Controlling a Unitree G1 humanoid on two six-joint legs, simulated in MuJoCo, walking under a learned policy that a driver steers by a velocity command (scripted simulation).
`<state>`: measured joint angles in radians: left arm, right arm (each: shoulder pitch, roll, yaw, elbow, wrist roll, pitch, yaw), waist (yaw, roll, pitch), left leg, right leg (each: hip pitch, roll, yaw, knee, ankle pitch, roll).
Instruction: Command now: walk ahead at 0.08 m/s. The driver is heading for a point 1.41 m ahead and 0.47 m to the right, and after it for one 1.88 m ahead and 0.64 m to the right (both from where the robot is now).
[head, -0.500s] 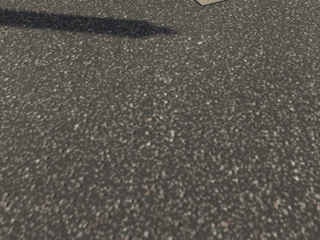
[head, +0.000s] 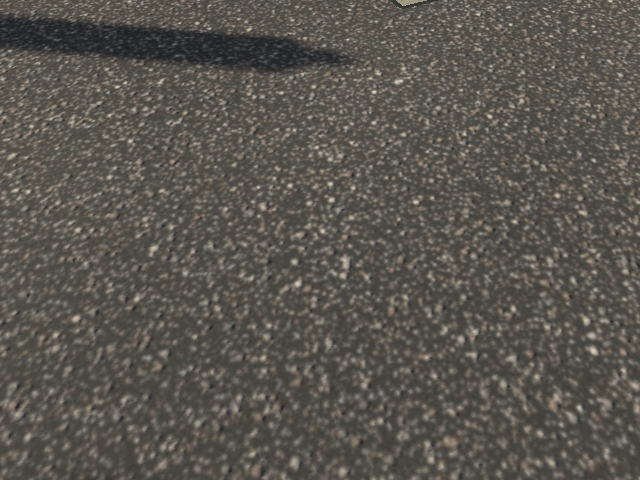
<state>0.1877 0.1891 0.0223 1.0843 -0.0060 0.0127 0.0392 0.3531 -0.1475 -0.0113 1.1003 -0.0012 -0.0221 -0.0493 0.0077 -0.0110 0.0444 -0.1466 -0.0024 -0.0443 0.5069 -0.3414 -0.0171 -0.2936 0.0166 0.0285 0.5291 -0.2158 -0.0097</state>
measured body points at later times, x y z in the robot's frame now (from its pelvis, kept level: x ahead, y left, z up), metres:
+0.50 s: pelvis +0.17 -0.04 +0.01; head +0.17 -0.05 +0.46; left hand +0.09 +0.20 -0.14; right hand +0.33 -0.28 -0.11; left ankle +0.22 +0.09 -0.65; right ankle +0.06 -0.13 -0.73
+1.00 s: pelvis +0.59 +0.02 +0.00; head +0.59 +0.02 +0.45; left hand +0.74 +0.26 -0.12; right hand +0.51 -0.23 -0.14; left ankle +0.51 +0.07 -0.73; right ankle +0.71 -0.14 -0.64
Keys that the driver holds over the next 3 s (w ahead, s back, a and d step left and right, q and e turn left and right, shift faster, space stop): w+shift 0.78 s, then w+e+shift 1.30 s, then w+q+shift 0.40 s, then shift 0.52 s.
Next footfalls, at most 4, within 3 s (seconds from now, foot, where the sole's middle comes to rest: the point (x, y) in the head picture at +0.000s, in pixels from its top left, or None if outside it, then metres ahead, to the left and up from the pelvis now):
0.72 left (299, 458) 0.55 0.08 -0.77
1.20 right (355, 296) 0.96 -0.05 -0.77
1.62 left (351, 173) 1.41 -0.05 -0.77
2.08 right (488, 151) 1.52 -0.49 -0.77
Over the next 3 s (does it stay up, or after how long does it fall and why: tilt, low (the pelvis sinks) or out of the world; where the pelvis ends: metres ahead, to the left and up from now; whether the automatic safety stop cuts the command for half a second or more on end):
stays up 1.81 -0.95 -0.01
